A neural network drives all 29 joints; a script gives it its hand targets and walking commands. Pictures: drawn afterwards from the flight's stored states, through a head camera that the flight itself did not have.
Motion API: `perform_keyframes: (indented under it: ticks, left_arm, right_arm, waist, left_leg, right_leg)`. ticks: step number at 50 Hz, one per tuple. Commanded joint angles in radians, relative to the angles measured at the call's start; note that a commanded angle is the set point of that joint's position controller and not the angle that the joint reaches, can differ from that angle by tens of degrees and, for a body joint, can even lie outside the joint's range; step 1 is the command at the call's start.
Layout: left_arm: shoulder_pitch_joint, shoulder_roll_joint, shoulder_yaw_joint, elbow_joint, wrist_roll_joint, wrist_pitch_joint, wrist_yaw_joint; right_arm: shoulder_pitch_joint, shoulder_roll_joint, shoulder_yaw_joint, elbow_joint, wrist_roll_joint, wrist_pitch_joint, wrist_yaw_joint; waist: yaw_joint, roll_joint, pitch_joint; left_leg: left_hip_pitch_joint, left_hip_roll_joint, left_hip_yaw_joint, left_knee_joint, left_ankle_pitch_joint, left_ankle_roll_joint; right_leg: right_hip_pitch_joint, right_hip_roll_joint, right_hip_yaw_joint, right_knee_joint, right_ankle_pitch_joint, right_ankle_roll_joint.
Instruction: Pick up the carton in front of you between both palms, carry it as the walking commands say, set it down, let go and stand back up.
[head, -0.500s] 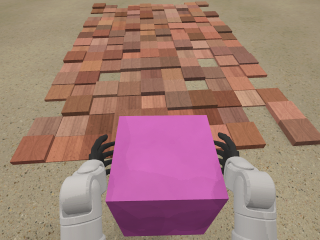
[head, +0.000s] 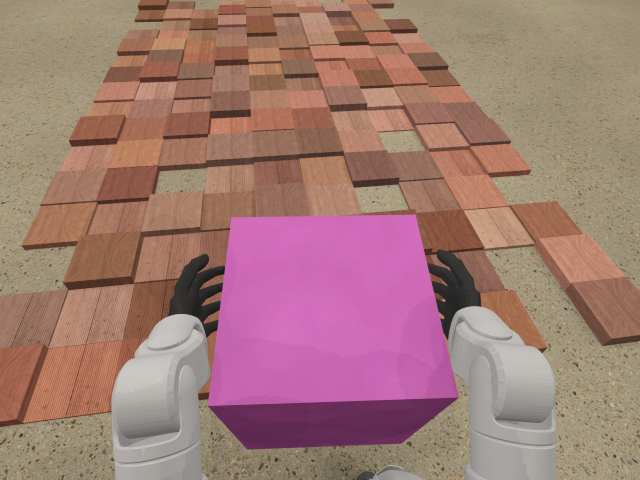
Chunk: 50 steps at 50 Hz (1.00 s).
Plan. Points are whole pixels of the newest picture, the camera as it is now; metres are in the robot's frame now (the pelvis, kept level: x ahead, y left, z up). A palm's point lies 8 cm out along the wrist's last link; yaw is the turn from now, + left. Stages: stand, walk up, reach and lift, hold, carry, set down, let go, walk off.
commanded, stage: carry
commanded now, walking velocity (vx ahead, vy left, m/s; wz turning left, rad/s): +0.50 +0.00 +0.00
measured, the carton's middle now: (324, 341) +0.28 +0.00 +0.03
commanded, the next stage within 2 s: none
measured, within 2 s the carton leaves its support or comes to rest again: neither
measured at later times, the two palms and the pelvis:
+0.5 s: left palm (236, 77) +0.71 +0.14 +0.17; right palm (407, 77) +0.72 -0.16 +0.17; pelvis +0.32 -0.02 +0.00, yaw +0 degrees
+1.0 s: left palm (237, 11) +1.05 +0.17 +0.17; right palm (364, 6) +1.08 -0.13 +0.17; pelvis +0.68 -0.02 +0.03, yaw +1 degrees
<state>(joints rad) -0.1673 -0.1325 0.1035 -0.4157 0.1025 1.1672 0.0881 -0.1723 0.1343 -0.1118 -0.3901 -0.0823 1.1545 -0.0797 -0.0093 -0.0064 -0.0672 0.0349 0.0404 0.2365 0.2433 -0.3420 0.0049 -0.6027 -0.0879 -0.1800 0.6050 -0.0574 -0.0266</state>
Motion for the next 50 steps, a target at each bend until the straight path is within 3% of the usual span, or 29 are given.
perform_keyframes:
  ticks: [1,3,4,5,6,7,9,10,17,23,25,27,28,29,30,31,32,33,34,38,40,41,42,43,44,45,46,48,50]
  left_arm:
    - [-0.619,-0.699,-0.732,-0.045,-0.404,0.031,-0.206]
    - [-0.682,-0.632,-0.684,0.009,-0.412,0.061,-0.194]
    - [-0.719,-0.605,-0.651,0.053,-0.415,0.076,-0.190]
    - [-0.767,-0.557,-0.615,0.088,-0.410,0.089,-0.186]
    - [-0.818,-0.566,-0.598,0.112,-0.428,0.099,-0.182]
    - [-0.904,-0.601,-0.595,0.118,-0.457,0.110,-0.182]
    - [-1.025,-0.683,-0.602,0.121,-0.505,0.119,-0.185]
    - [-1.099,-0.718,-0.602,0.126,-0.526,0.121,-0.187]
    - [-1.325,-0.775,-0.517,0.283,-0.529,0.158,-0.189]
    - [-1.371,-0.839,-0.426,0.438,-0.472,0.172,-0.195]
    - [-1.389,-0.869,-0.412,0.458,-0.459,0.171,-0.195]
    - [-1.391,-0.899,-0.407,0.478,-0.451,0.170,-0.196]
    - [-1.426,-0.924,-0.417,0.463,-0.461,0.165,-0.198]
    - [-1.450,-0.939,-0.433,0.429,-0.465,0.159,-0.199]
    - [-1.446,-0.964,-0.448,0.418,-0.469,0.155,-0.198]
    - [-1.433,-0.964,-0.431,0.391,-0.460,0.143,-0.192]
    - [-1.449,-0.939,-0.419,0.339,-0.425,0.136,-0.179]
    - [-1.420,-0.907,-0.405,0.308,-0.390,0.131,-0.163]
    - [-1.376,-0.873,-0.398,0.284,-0.362,0.125,-0.148]
    - [-1.231,-0.752,-0.425,0.218,-0.265,0.103,-0.105]
    - [-1.194,-0.711,-0.441,0.226,-0.244,0.106,-0.099]
    - [-1.174,-0.705,-0.452,0.244,-0.244,0.111,-0.101]
    - [-1.170,-0.712,-0.465,0.263,-0.250,0.113,-0.107]
    - [-1.157,-0.716,-0.479,0.273,-0.266,0.111,-0.120]
    - [-1.174,-0.721,-0.489,0.277,-0.271,0.103,-0.134]
    - [-1.175,-0.763,-0.518,0.295,-0.316,0.107,-0.149]
    - [-1.209,-0.810,-0.552,0.275,-0.383,0.117,-0.167]
    - [-1.337,-0.887,-0.605,0.229,-0.496,0.122,-0.193]
    - [-1.431,-0.923,-0.623,0.204,-0.573,0.123,-0.209]
  right_arm:
    - [-0.589,0.671,0.702,-0.067,0.384,0.036,0.218]
    - [-0.687,0.605,0.677,-0.031,0.386,0.071,0.194]
    - [-0.745,0.576,0.661,-0.002,0.390,0.090,0.183]
    - [-0.809,0.578,0.650,0.020,0.403,0.111,0.175]
    - [-0.878,0.587,0.634,0.032,0.420,0.125,0.168]
    - [-0.956,0.620,0.624,0.057,0.425,0.131,0.162]
    - [-1.045,0.673,0.602,0.083,0.442,0.142,0.154]
    - [-1.090,0.695,0.589,0.101,0.442,0.144,0.150]
    - [-1.282,0.754,0.509,0.290,0.413,0.170,0.125]
    - [-1.365,0.840,0.436,0.434,0.394,0.186,0.140]
    - [-1.381,0.866,0.417,0.473,0.383,0.185,0.147]
    - [-1.352,0.889,0.401,0.510,0.371,0.179,0.152]
    - [-1.335,0.896,0.395,0.513,0.360,0.169,0.152]
    - [-1.310,0.919,0.404,0.499,0.365,0.156,0.153]
    - [-1.302,0.927,0.404,0.468,0.373,0.145,0.153]
    - [-1.335,0.921,0.417,0.397,0.388,0.137,0.152]
    - [-1.398,0.945,0.442,0.313,0.411,0.130,0.149]
    - [-1.428,0.956,0.465,0.226,0.435,0.125,0.146]
    - [-1.458,0.958,0.497,0.152,0.459,0.120,0.143]
    - [-1.427,0.887,0.582,0.029,0.515,0.113,0.152]
    - [-1.376,0.850,0.600,0.067,0.525,0.123,0.168]
    - [-1.357,0.839,0.601,0.102,0.531,0.125,0.176]
    - [-1.331,0.836,0.601,0.132,0.524,0.127,0.186]
    - [-1.337,0.818,0.604,0.145,0.508,0.127,0.194]
    - [-1.341,0.830,0.597,0.159,0.497,0.133,0.202]
    - [-1.344,0.813,0.583,0.165,0.480,0.141,0.205]
    - [-1.344,0.805,0.568,0.197,0.449,0.144,0.197]
    - [-1.310,0.791,0.513,0.233,0.388,0.146,0.177]
    - [-1.264,0.762,0.460,0.271,0.324,0.145,0.153]
  waist:
    - [-0.019,0.178,-0.098]
    - [0.032,0.141,-0.188]
    - [0.067,0.061,-0.261]
    - [0.073,-0.180,-0.346]
    - [0.091,-0.357,-0.381]
    - [0.071,-0.272,-0.363]
    - [0.062,-0.089,-0.349]
    - [0.052,-0.061,-0.357]
    - [0.062,-0.092,-0.360]
    - [0.087,-0.135,-0.300]
    - [0.092,-0.125,-0.275]
    - [0.025,-0.128,-0.340]
    - [-0.038,-0.031,-0.442]
    - [-0.106,0.102,-0.523]
    - [-0.109,0.298,-0.562]
    - [-0.134,0.288,-0.583]
    - [-0.147,0.192,-0.544]
    - [-0.127,0.085,-0.489]
    - [-0.104,0.051,-0.463]
    - [-0.079,0.107,-0.402]
    - [-0.051,0.148,-0.353]
    - [0.000,0.167,-0.392]
    - [0.077,0.146,-0.461]
    - [0.187,0.112,-0.527]
    - [0.191,-0.119,-0.587]
    - [0.153,-0.316,-0.638]
    - [0.142,-0.212,-0.574]
    - [0.128,-0.048,-0.443]
    - [0.113,-0.027,-0.416]
  left_leg:
    - [0.043,0.202,-0.050,0.027,0.554,0.099]
    - [-0.010,0.150,0.018,0.291,0.669,0.065]
    - [-0.133,0.110,0.015,0.508,0.549,0.046]
    - [-0.385,0.026,-0.015,0.822,0.241,0.006]
    - [-0.629,-0.100,-0.130,1.034,-0.169,0.006]
    - [-0.700,-0.037,-0.229,1.161,-0.161,0.044]
    - [-0.728,0.034,-0.248,1.141,-0.055,0.072]
    - [-0.704,0.056,-0.254,1.073,-0.004,0.069]
    - [-0.810,0.046,-0.179,0.797,0.085,0.040]
    - [-0.820,-0.004,-0.094,0.527,0.205,0.060]
    - [-0.811,-0.053,-0.058,0.408,0.173,0.075]
    - [-0.501,-0.124,0.017,0.220,0.257,0.089]
    - [-0.086,-0.071,-0.043,0.165,0.441,0.125]
    - [0.312,0.059,-0.232,0.222,0.579,0.173]
    - [0.564,0.203,-0.450,0.301,0.908,0.232]
    - [0.637,0.270,-0.612,0.291,0.884,0.325]
    - [0.611,0.282,-0.614,0.296,0.802,0.327]
    - [0.542,0.267,-0.564,0.269,0.669,0.270]
    - [0.486,0.248,-0.525,0.238,0.549,0.221]
    - [0.243,0.153,-0.353,0.139,0.401,0.176]
    - [0.078,0.098,-0.235,0.100,0.506,0.131]
    - [-0.010,0.116,-0.192,0.172,0.708,0.120]
    - [-0.090,0.103,-0.120,0.341,0.855,0.080]
    - [-0.194,0.067,-0.093,0.592,0.815,0.057]
    - [-0.524,-0.048,-0.157,0.921,0.317,0.021]
    - [-0.688,-0.141,-0.232,1.222,-0.148,0.012]
    - [-0.785,-0.098,-0.320,1.326,-0.170,0.042]
    - [-0.897,-0.042,-0.293,1.225,-0.139,0.063]
    - [-0.869,-0.016,-0.272,1.075,-0.117,0.059]
  right_leg:
    - [0.097,0.040,-0.042,-0.057,0.033,-0.034]
    - [0.360,0.118,-0.109,-0.093,-0.057,-0.041]
    - [0.563,0.084,-0.055,-0.089,-0.133,-0.034]
    - [0.754,-0.199,0.402,-0.188,-0.320,-0.116]
    - [0.861,-0.322,0.757,-0.348,-0.319,-0.227]
    - [0.848,-0.315,0.665,-0.331,-0.212,-0.225]
    - [0.752,-0.253,0.465,-0.259,0.030,-0.179]
    - [0.704,-0.231,0.388,-0.261,0.082,-0.158]
    - [0.748,-0.181,0.225,-0.265,0.209,-0.191]
    - [0.839,-0.133,0.138,-0.183,0.425,-0.173]
    - [0.918,-0.111,0.135,-0.122,0.567,-0.143]
    - [0.853,-0.069,0.024,0.094,0.814,-0.070]
    - [0.591,-0.056,0.011,0.316,0.740,-0.020]
    - [0.227,-0.022,0.061,0.508,0.229,0.007]
    - [-0.091,0.078,0.126,0.673,-0.456,0.016]
    - [-0.293,0.134,0.168,0.845,-0.522,0.005]
    - [-0.371,0.115,0.223,0.905,-0.507,-0.016]
    - [-0.401,0.079,0.230,0.844,-0.488,-0.029]
    - [-0.391,0.058,0.218,0.761,-0.455,-0.028]
    - [-0.167,0.092,0.107,0.328,-0.385,-0.009]
    - [0.097,0.152,0.008,-0.023,-0.244,0.008]
    - [0.343,0.228,-0.112,-0.031,-0.147,0.001]
    - [0.600,0.228,-0.116,-0.071,-0.040,-0.021]
    - [0.792,0.187,-0.075,-0.049,-0.061,-0.027]
    - [1.015,-0.014,0.348,-0.092,-0.060,-0.177]
    - [1.084,-0.211,0.677,-0.123,0.306,-0.307]
    - [1.066,-0.213,0.621,-0.087,0.443,-0.301]
    - [0.975,-0.185,0.525,-0.085,0.433,-0.218]
    - [0.895,-0.178,0.487,-0.126,0.338,-0.187]
